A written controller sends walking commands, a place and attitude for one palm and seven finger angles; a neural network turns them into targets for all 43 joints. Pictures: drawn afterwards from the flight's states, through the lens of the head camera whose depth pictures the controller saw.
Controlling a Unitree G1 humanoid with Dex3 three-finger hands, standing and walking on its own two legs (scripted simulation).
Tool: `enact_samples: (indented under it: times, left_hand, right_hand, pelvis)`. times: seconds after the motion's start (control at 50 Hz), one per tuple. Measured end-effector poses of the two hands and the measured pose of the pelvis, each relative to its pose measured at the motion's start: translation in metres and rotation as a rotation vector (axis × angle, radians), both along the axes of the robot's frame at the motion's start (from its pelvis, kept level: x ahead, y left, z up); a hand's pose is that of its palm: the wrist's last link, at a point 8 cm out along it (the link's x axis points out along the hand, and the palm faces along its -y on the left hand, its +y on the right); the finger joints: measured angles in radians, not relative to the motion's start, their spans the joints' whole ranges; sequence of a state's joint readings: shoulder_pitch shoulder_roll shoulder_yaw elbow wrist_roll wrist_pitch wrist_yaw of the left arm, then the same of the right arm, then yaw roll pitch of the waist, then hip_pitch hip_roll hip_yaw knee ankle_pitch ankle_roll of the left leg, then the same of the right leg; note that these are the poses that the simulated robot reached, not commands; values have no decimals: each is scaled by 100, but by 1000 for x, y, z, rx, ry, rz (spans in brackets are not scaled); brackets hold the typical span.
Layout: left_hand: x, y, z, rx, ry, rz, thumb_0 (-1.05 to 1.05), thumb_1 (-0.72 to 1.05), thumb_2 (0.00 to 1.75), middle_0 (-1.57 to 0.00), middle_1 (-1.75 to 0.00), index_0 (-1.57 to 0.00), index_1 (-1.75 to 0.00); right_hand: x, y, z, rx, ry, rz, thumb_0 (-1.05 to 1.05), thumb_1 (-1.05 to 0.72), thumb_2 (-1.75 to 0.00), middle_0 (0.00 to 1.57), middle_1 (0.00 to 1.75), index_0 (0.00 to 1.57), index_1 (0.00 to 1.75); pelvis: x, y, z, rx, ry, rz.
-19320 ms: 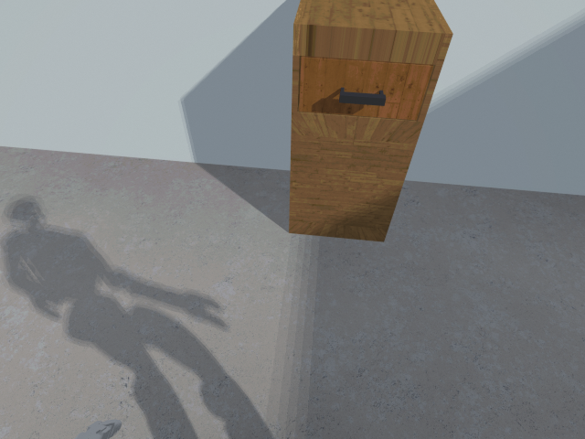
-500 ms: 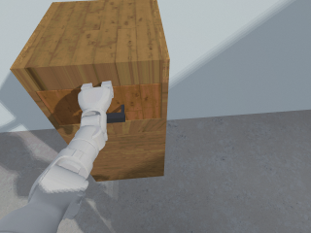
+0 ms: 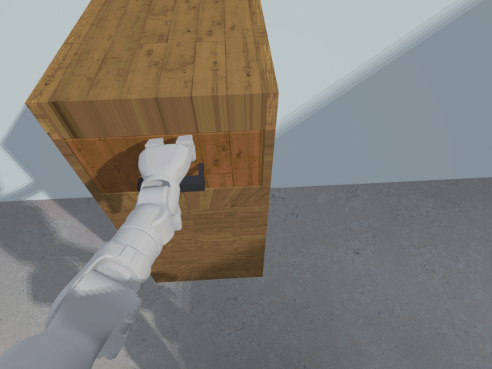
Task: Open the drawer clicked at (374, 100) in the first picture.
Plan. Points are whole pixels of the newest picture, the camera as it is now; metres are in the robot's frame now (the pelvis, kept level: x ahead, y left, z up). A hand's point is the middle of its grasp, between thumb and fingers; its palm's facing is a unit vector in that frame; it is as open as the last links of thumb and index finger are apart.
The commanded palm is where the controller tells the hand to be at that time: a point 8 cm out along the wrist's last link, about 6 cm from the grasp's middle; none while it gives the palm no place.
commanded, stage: lower the fingers behind the handle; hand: left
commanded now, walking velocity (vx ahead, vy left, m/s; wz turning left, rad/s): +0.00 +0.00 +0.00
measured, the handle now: (172, 176) +0.50 +0.16 -0.03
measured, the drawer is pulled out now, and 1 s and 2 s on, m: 0.00 0.00 0.00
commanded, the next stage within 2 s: lift the fingers back up to retry in 1.64 s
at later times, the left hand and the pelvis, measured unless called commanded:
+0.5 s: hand (180, 189) +0.44 +0.13 +0.01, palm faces -0.11 -0.06 -0.99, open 13.8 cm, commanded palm +0.42 +0.13 +0.06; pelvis +0.00 -0.01 -0.01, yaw +1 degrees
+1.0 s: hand (186, 189) +0.46 +0.12 -0.01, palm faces -0.05 -0.01 -1.00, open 13.7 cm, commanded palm +0.43 +0.13 +0.02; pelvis -0.01 -0.02 -0.02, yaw -2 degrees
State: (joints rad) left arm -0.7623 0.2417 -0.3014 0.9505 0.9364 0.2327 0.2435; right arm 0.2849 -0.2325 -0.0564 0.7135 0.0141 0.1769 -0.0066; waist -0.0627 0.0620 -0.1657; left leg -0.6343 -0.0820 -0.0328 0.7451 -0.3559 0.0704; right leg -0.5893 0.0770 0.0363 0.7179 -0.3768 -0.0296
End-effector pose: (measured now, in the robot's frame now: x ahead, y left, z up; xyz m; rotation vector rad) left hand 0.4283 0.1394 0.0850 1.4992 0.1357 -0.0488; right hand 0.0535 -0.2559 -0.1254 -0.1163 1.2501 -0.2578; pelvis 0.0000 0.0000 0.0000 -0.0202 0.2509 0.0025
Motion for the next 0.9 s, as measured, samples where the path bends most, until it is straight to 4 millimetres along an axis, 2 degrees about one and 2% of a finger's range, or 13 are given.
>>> enact_samples:
  times: [0.06, 0.12, 0.18, 0.24, 0.3, 0.36, 0.44, 0.54, 0.6, 0.66, 0.74, 0.82, 0.9]
  left_hand:
    - [-3, -38, -2, -76, -4, -175, -1, -48, 30, -31, -120, -32, -120]
    - [-5, -55, -1, -106, -108, -267, 0, -49, 30, -32, -120, -32, -120]
    - [-3, -45, -4, -62, -213, -210, 0, -49, 30, -32, -120, -32, -120]
    - [-1, -15, -15, 51, -233, -66, 0, -48, 30, -31, -120, -32, -120]
    - [-4, 19, -27, 145, -149, 92, 0, -48, 30, -31, -120, -32, -120]
    - [-8, 35, -33, 112, -36, 172, 0, -48, 30, -31, -120, -32, -120]
    - [-5, 22, -26, 20, 12, 58, 0, -48, 30, -30, -120, -33, -120]
    - [0, -26, -23, -23, -57, -206, -1, -49, 30, -30, -120, -32, -120]
    - [0, -46, -31, -66, -131, -240, 0, -49, 30, -30, -120, -32, -120]
    - [-1, -45, -46, -45, -184, -169, 0, -49, 30, -31, -120, -32, -120]
    - [-4, -24, -61, 66, -191, -41, 0, -48, 30, -31, -120, -32, -120]
    - [-1, -29, -54, 71, -162, -8, 0, -48, 30, -32, -120, -32, -121]
    - [6, -24, -46, 66, -93, 54, 0, -49, 30, -32, -120, -32, -121]
  right_hand:
    - [5, -2, 7, -29, -43, -11, 1, -90, -90, 20, 30, 21, 30]
    - [9, -5, 8, -49, -83, -22, 1, -90, -90, 20, 30, 20, 30]
    - [9, -5, 3, -45, -91, -16, 1, -90, -90, 20, 30, 20, 30]
    - [7, -4, -5, -16, -64, -3, 1, -90, -90, 20, 30, 20, 30]
    - [4, -1, -11, 20, -27, -6, 1, -90, -90, 20, 30, 20, 30]
    - [0, -1, -11, 28, 9, -9, 1, -90, -90, 20, 30, 20, 30]
    - [0, -7, -4, -22, 16, 12, 1, -90, -90, 20, 30, 21, 30]
    - [4, -18, -2, -73, -22, 9, 1, -90, -90, 20, 30, 21, 30]
    - [5, -21, -7, -69, -42, 0, 1, -90, -90, 20, 30, 20, 30]
    - [2, -19, -16, -48, -42, -3, 1, -90, -90, 20, 30, 20, 30]
    - [-5, -11, -28, 0, -14, -13, 1, -90, -90, 20, 30, 20, 30]
    - [-15, -2, -31, 40, 22, -34, 1, -90, -90, 20, 30, 20, 30]
    - [-23, -1, -23, 38, 30, -55, 1, -90, -90, 20, 30, 20, 30]
  pelvis:
    - [2, -1, 0, 3, -7, -14]
    - [1, -2, -3, 8, 4, -39]
    - [-2, -3, -8, 12, 25, -55]
    - [-5, -4, -10, 16, 43, -60]
    - [-5, -6, -9, 15, 49, -50]
    - [-3, -8, -5, 11, 39, -29]
    - [1, -10, -3, 6, 29, 3]
    - [3, -9, -11, 0, 48, 1]
    - [2, -8, -18, 3, 74, -22]
    - [-1, -8, -24, 11, 97, -44]
    - [-6, -10, -27, 17, 112, -53]
    - [-8, -13, -23, 16, 98, -45]
    - [-7, -17, -17, 17, 86, -41]
